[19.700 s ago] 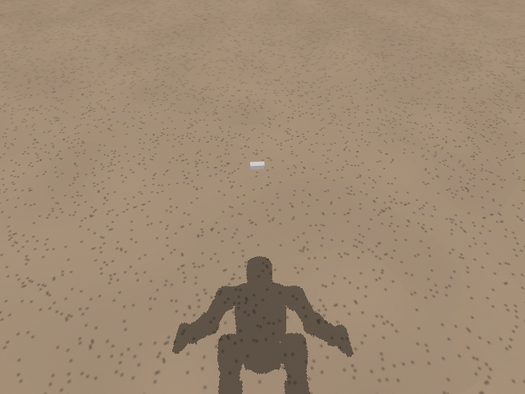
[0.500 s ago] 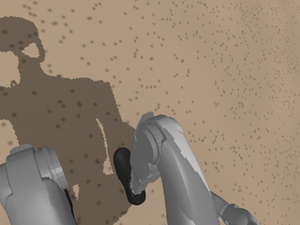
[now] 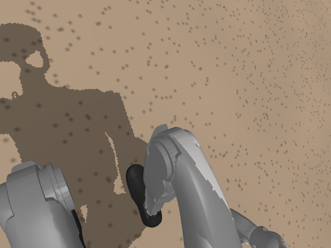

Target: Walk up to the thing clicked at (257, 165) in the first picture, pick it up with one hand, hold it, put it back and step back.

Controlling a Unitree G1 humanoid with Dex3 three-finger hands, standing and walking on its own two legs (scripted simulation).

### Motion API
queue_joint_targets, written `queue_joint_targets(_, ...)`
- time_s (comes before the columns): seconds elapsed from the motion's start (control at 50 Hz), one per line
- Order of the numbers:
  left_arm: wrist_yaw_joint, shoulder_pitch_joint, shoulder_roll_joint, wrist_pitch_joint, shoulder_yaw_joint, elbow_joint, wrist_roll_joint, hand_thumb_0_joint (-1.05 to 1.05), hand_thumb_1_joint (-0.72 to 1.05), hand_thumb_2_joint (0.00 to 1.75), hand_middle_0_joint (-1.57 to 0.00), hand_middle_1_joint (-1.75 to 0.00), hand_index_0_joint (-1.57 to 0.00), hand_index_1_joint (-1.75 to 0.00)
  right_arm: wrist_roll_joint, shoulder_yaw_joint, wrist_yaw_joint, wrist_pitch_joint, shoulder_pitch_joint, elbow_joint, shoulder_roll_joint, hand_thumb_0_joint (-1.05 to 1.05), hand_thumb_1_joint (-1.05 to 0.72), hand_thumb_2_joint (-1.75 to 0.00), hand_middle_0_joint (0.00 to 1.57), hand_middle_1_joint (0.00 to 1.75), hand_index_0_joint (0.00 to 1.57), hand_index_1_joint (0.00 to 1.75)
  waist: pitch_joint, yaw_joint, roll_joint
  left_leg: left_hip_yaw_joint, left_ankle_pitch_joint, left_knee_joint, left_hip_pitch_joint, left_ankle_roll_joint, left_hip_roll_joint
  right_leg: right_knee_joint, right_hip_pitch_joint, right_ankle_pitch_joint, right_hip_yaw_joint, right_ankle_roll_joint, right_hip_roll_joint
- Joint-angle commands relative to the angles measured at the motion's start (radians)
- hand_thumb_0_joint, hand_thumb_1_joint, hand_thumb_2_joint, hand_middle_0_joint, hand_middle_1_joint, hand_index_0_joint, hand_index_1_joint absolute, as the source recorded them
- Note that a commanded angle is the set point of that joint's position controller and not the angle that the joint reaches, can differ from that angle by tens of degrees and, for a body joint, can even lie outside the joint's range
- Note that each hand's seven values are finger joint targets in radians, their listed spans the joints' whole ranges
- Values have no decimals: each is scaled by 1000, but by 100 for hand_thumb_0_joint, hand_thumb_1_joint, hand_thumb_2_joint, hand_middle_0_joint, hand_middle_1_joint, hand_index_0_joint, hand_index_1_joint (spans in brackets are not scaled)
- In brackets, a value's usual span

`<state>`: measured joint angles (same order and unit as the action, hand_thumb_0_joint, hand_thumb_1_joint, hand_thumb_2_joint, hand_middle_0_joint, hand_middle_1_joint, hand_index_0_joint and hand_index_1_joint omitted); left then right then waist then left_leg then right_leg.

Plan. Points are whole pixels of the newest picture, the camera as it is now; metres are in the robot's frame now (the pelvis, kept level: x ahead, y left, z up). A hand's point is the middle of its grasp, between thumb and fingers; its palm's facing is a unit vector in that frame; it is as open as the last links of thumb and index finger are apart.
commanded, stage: close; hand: left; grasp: from above
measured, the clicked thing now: out of the picture +0.40 +0.31 -0.29
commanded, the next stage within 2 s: settle in 0.54 s
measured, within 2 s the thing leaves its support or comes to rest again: leaves its support in 1.02 s
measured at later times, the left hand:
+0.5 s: hand out of the picture +0.40 +0.31 -0.26, palm faces -0.40 -0.18 -0.90, open 6.9 cm
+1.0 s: hand out of the picture +0.38 +0.32 -0.25, palm faces -0.43 -0.19 -0.88, open 6.2 cm
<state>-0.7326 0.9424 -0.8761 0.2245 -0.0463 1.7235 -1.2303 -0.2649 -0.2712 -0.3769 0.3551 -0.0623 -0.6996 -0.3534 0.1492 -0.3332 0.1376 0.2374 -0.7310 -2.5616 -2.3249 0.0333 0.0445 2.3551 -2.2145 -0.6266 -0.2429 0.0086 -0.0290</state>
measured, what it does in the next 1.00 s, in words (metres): stands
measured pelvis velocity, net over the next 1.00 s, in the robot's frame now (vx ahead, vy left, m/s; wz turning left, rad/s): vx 0.01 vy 0.00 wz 0.03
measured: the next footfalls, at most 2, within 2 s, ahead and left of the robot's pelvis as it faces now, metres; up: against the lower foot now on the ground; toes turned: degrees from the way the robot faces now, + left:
none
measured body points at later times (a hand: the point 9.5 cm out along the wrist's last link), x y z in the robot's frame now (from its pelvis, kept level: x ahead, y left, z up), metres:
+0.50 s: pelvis +0.00 +0.00 +0.00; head +0.25 +0.14 +0.34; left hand +0.42 +0.31 -0.21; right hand +0.09 -0.25 -0.06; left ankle +0.06 +0.12 -0.27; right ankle +0.12 -0.10 -0.27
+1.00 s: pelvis +0.01 +0.00 -0.01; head +0.24 +0.13 +0.35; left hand +0.40 +0.33 -0.20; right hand +0.09 -0.25 -0.08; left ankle +0.06 +0.12 -0.27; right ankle +0.12 -0.10 -0.27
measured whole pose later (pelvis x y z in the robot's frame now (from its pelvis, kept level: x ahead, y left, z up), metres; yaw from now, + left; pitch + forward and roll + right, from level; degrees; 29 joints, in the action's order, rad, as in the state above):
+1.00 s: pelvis +0.01 +0.00 -0.01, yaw +2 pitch +27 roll -13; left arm -0.67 0.83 -0.81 0.25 -0.15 1.62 -1.27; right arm -0.28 -0.20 -0.36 0.29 -0.10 -0.74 -0.33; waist 0.09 -0.30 0.09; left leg 0.21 -0.73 -2.57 -2.34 0.03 0.04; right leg 2.39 -2.25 -0.64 -0.22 0.00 -0.02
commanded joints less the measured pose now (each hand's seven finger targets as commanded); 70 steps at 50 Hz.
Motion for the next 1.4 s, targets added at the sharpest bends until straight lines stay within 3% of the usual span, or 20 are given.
queue_joint_targets(0.0, -1, 118, -148, -11, -11, -37, 16, 0, 27, 36, -67, -45, -70, -43, 4, 106, 14, -5, -162, 5, -316, 0, -89, -90, 20, 30, 20, 30, -547, -23, -418, -73, 147, 293, 382, -25, -3, -190, 319, 151, -26, -30, -64)
queue_joint_targets(0.06, 0, 110, -175, 1, -40, -61, 12, 0, 29, 34, -70, -42, -72, -40, 6, 110, 20, -16, -170, -1, -319, 0, -89, -90, 20, 30, 20, 30, -591, -9, -431, -71, 192, 290, 411, -27, -1, -183, 333, 183, -25, -30, -66)
queue_joint_targets(0.08, 0, 118, -168, 3, -31, -30, 8, 0, 32, 32, -72, -41, -74, -38, 5, 104, 19, -15, -173, 5, -315, 0, -89, -90, 20, 30, 20, 30, -559, -26, -420, -69, 177, 284, 394, -25, 0, -177, 325, 180, -25, -29, -63)
queue_joint_targets(0.18, -9, 86, -185, 11, -52, -45, -3, 0, 41, 28, -79, -36, -82, -33, -4, 110, 30, -27, -168, -5, -317, 0, -89, -90, 20, 30, 20, 30, -578, -10, -411, -80, 169, 286, 389, -23, -3, -195, 337, 164, -21, -29, -68)
queue_joint_targets(0.3, -11, 102, -171, 11, -43, -44, -8, 0, 49, 25, -86, -30, -88, -28, -13, 111, 39, -33, -165, -1, -304, 0, -89, -90, 20, 30, 20, 30, -568, -25, -388, -85, 152, 271, 377, -19, -2, -196, 338, 156, -11, -28, -69)
queue_joint_targets(0.32, -15, 67, -186, 10, -70, -46, -2, 0, 51, 25, -89, -28, -90, -27, -12, 118, 41, -40, -175, -14, -308, 0, -89, -90, 20, 30, 20, 30, -595, -5, -418, -91, 182, 283, 393, -22, -4, -203, 368, 174, -5, -32, -73)
queue_joint_targets(0.46, -7, 84, -154, 1, -55, -16, -16, 0, 64, 20, -100, -22, -101, -21, -20, 115, 35, -44, -168, -8, -296, 0, -89, -90, 20, 30, 20, 30, -570, -25, -431, -82, 189, 277, 398, -25, -5, -170, 327, 191, -17, -30, -64)
queue_joint_targets(0.52, -4, 38, -157, -1, -79, -22, -11, 0, 69, 17, -104, -18, -105, -16, -20, 128, 35, -48, -156, -15, -303, 0, -89, -90, 20, 30, 20, 30, -586, 10, -462, -66, 189, 307, 422, -35, -5, -152, 291, 172, -29, -37, -62)
queue_joint_targets(0.54, 3, 33, -151, -2, -68, 2, -21, 0, 69, 16, -105, -17, -106, -16, -22, 122, 31, -50, -169, -5, -302, 0, -89, -90, 20, 30, 20, 30, -567, -7, -456, -71, 187, 300, 409, -32, -6, -152, 303, 178, -26, -36, -63)
queue_joint_targets(0.68, 16, 44, -132, 7, -52, -26, -14, 0, 79, 12, -114, -20, -117, -17, -21, 132, 36, -49, -169, -4, -307, 0, -91, -90, 20, 30, 20, 30, -543, -3, -418, -77, 119, 306, 377, -25, -13, -168, 270, 116, -21, -35, -55)
queue_joint_targets(0.74, 23, 69, -143, 11, -49, -69, -17, 0, 81, 10, -115, -19, -119, -15, -16, 133, 33, -46, -173, -10, -304, 0, -91, -90, 20, 30, 20, 30, -582, 3, -436, -79, 155, 295, 401, -25, -13, -160, 278, 147, -16, -34, -55)
queue_joint_targets(0.8, 15, 69, -162, 15, -110, -117, -17, 0, 84, 10, -118, -18, -122, -15, -18, 147, 29, -55, -192, -22, -297, 0, -91, -90, 20, 30, 20, 30, -691, 37, -499, -71, 230, 307, 473, -36, -15, -135, 304, 206, -22, -38, -51)
queue_joint_targets(0.86, 18, 87, -143, 20, -102, -132, -27, 0, 86, 11, -119, -19, -123, -16, -20, 148, 24, -61, -204, -27, -287, 0, -91, -90, 20, 30, 20, 30, -690, 9, -485, -94, 248, 276, 451, -28, -15, -144, 334, 241, -12, -34, -60)
queue_joint_targets(0.96, 21, 142, -141, 38, -116, -273, -26, 0, 87, 12, -120, -18, -124, -15, -6, 183, 22, -59, -210, -47, -272, 0, -91, -90, 20, 30, 20, 30, -712, 10, -531, -106, 218, 276, 469, -29, -19, -145, 294, 207, -3, -40, -45)
queue_joint_targets(1.04, 23, 107, -141, 40, -152, -480, -1, 0, 86, 17, -122, -18, -124, -16, 26, 237, 30, -67, -225, -65, -262, 0, -91, -90, 20, 30, 20, 30, -891, 71, -628, -121, 258, 317, 579, -40, -19, -158, 316, 231, 17, -51, -40)
queue_joint_targets(1.1, 51, 97, -67, 13, -106, -412, -11, 0, 84, 16, -121, -14, -122, -13, 50, 263, 27, -77, -223, -77, -251, 0, -90, -90, 20, 30, 20, 30, -808, 52, -594, -126, 219, 335, 532, -39, -21, -159, 233, 201, 21, -53, -34)
queue_joint_targets(1.16, 75, 66, -61, -25, -124, -403, 1, 0, 83, 16, -121, -12, -122, -11, 78, 296, 46, -107, -241, -80, -248, 0, -90, -90, 20, 30, 20, 30, -815, 96, -545, -143, 202, 365, 485, -27, -29, -204, 228, 172, 48, -57, -30)
queue_joint_targets(1.24, 151, 80, 70, -56, -28, -314, 7, 0, 74, 10, -117, -4, -116, -6, 92, 308, 60, -119, -234, -62, -243, 0, -90, -90, 20, 30, 20, 30, -698, 59, -381, -153, 150, 360, 385, -4, -39, -231, 194, 122, 62, -49, -29)
queue_joint_targets(1.26, 165, 69, 5, -57, -76, -319, 15, 0, 71, 10, -116, -4, -114, -5, 91, 317, 69, -128, -256, -76, -246, 0, -90, -90, 20, 30, 20, 30, -728, 67, -344, -165, 163, 353, 366, 5, -45, -254, 256, 125, 80, -44, -32)
queue_joint_targets(1.38, 268, 160, 17, -20, -45, -428, 42, 0, 69, 6, -118, 0, -115, -2, 114, 330, 109, -153, -259, -51, -220, 0, -90, -90, 20, 30, 20, 30, -778, 80, -319, -172, 107, 383, 387, 5, -56, -297, 313, 26, 119, -50, -21)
